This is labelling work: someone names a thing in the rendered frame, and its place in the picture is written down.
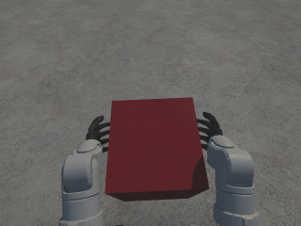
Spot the carton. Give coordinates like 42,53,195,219
104,97,209,202

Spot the left robot forearm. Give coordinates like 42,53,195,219
58,139,104,226

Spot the right robot forearm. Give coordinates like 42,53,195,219
207,135,260,226

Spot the left robot hand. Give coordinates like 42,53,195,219
86,115,110,153

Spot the right robot hand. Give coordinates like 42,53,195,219
197,111,223,151

